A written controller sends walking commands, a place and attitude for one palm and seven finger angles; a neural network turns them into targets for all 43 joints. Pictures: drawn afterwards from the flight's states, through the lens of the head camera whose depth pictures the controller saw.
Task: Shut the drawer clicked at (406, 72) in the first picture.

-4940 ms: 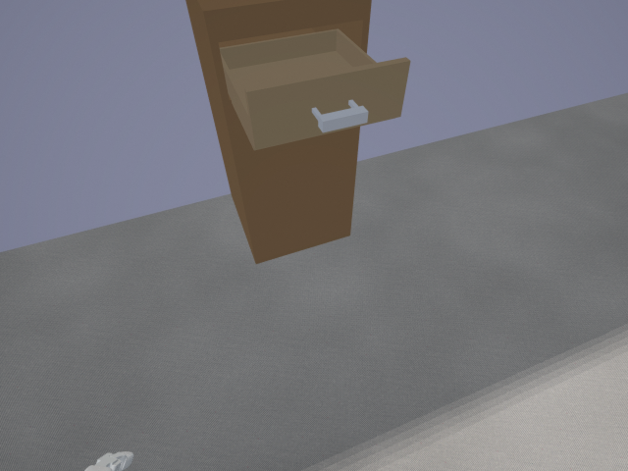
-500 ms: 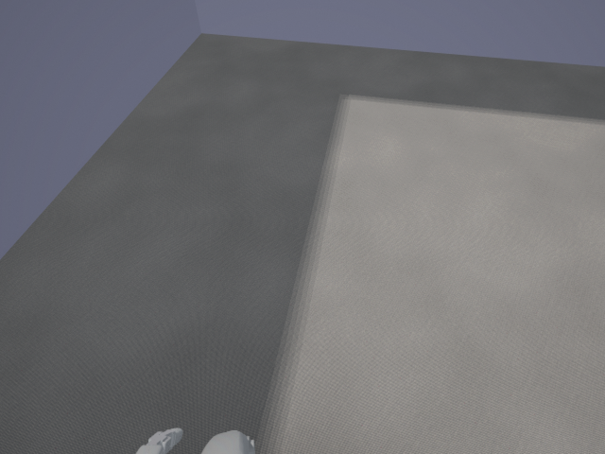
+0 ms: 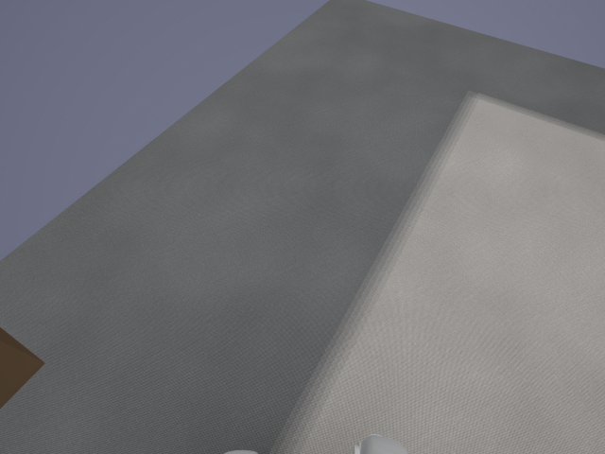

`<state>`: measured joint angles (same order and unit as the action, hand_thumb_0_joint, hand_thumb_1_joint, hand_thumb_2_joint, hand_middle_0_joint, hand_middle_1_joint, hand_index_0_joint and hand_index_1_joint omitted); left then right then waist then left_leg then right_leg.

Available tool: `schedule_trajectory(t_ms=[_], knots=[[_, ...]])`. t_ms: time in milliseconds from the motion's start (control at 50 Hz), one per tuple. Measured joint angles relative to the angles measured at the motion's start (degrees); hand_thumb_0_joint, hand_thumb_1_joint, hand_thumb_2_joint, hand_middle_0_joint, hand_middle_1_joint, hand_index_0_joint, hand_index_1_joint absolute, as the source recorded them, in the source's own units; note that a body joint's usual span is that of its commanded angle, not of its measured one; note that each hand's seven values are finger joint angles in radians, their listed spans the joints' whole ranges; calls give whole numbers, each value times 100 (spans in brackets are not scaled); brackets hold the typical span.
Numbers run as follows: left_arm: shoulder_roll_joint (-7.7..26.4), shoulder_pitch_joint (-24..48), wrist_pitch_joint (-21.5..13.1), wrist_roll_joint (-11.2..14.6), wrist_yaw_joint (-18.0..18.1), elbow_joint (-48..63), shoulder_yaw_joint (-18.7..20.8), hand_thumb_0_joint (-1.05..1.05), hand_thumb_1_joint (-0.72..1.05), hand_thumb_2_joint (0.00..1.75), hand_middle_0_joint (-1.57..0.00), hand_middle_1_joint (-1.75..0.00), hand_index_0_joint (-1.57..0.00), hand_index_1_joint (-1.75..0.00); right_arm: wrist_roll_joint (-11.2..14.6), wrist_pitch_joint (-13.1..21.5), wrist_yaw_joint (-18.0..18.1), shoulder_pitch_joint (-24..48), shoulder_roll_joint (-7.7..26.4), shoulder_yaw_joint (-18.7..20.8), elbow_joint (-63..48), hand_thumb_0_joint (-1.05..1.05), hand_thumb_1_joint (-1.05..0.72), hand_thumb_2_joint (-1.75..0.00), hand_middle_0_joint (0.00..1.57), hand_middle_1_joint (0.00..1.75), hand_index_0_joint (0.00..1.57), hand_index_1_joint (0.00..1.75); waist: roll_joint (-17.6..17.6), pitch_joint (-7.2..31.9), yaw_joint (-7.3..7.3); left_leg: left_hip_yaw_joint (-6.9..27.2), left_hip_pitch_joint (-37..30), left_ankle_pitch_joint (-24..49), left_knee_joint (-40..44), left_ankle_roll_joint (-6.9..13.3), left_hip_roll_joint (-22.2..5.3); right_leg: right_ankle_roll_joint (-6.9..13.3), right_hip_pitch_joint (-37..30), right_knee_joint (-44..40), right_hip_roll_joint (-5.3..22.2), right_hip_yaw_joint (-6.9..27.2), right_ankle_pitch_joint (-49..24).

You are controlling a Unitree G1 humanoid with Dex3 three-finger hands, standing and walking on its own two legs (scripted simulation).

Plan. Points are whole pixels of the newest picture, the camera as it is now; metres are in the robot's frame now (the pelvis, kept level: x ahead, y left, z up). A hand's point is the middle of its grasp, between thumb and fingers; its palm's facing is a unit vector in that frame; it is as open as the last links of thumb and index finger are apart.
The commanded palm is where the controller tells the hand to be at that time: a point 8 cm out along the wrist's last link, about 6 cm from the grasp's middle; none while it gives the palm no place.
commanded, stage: turn to face it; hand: left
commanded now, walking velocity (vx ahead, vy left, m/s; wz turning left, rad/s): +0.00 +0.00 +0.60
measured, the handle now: out of the picture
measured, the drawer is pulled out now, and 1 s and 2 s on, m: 0.25 0.25 0.25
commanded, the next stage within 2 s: take the last steps up to it in 1.64 s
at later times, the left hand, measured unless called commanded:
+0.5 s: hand out of the picture -0.03 +0.15 -0.16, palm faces +0.36 -0.90 -0.25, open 7.4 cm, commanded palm none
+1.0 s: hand out of the picture -0.03 +0.22 -0.15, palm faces +0.59 -0.77 -0.26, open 7.4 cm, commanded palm none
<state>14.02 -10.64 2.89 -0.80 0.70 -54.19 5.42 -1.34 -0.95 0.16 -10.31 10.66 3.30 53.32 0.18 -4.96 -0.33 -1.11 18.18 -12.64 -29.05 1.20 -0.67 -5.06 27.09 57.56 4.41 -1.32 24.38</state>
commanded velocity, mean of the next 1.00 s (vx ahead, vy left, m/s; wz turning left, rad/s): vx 0.00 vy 0.00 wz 0.60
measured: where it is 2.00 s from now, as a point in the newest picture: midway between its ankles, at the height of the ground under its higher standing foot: outside the picture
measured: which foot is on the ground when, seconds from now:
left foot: down 0.00-0.14, up 0.16-0.58, down 0.60-1.00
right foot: up 0.00-0.12, down 0.14-0.60, up 0.62-1.00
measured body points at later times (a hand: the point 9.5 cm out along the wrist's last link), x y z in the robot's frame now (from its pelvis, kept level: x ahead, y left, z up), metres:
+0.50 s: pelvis -0.01 -0.05 +0.00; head +0.04 -0.04 +0.45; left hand -0.04 +0.20 -0.14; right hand +0.18 -0.27 -0.14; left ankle -0.06 +0.08 -0.69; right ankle +0.00 -0.16 -0.74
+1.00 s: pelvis -0.01 -0.03 +0.00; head +0.02 +0.01 +0.45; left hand -0.06 +0.26 -0.13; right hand +0.19 -0.19 -0.14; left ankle -0.06 +0.07 -0.74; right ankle +0.07 -0.15 -0.70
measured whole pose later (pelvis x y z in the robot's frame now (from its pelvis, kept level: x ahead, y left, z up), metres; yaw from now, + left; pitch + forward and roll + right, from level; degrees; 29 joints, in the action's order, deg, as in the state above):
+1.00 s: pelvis -0.01 -0.03 +0.00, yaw +36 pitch +1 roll -1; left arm 13.9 -5.8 2.7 -0.5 0.8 -49.7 3.9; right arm -1.3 -1.9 -0.3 -11.5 11.8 3.5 52.5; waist -0.1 -4.8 1.7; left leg 5.9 16.1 -13.2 -28.3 2.0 3.4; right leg -5.7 23.2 47.8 2.6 0.4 24.4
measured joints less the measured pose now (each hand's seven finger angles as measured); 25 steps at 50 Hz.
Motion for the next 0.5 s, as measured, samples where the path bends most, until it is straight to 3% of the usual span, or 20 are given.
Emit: schedule_trajectory(t_ms=[80, 140, 220, 300, 380, 500], knots=[[-44, 142, -33, 32, 19, 137, -42, 0, 91, 89, -20, -30, -20, -30, -11, -71, -33, 33, 74, 54, -26, 1, -91, -90, 20, 30, 21, 30, -146, 28, 78, 299, 93, 36, -63, -124, 53, 6, -448, -1086, -120, 47, 34], [-100, 184, -162, 39, 15, 291, -106, 0, 90, 89, -20, -30, -20, -30, 22, -140, -58, 19, 167, 125, -57, 1, -91, -90, 20, 30, 21, 30, -221, 93, 95, 533, 303, -64, -391, -273, 143, 76, -1023, -2388, -196, -46, -595], [-330, 124, -263, -43, 38, 375, -238, 0, 90, 89, -20, -30, -20, -30, 27, -288, -81, 36, 374, 272, -34, 1, -91, -90, 20, 30, 20, 30, -360, 111, 102, 455, 951, -1372, -2447, -361, 253, 522, -1188, -2369, -77, -401, -547], [-422, -48, -253, -56, 41, 371, -307, 0, 90, 89, -21, -30, -20, -30, 3, -317, -162, 83, 477, 318, -30, 1, -91, -90, 20, 30, 20, 30, -256, 125, 123, 163, 1272, -1023, -3814, -499, 79, 568, -1455, -2693, 106, -662, -654], [-432, -152, -264, -71, 35, 351, -346, 0, 90, 89, -21, -30, -20, -30, 12, -345, -194, 129, 494, 300, -37, 1, -91, -90, 20, 30, 20, 30, -124, 44, 116, 43, 1131, -926, -3598, -605, -128, 563, -1590, -2840, 245, -968, -696], [-323, -318, -243, -102, 9, 287, -317, 0, 90, 89, -21, -30, -21, -30, 36, -369, -203, 340, 445, 201, -42, 1, -91, -90, 19, 30, 20, 30, 32, -131, -65, -213, 576, -1160, -2227, -567, -228, 471, -1551, -2672, 432, -1371, -589]])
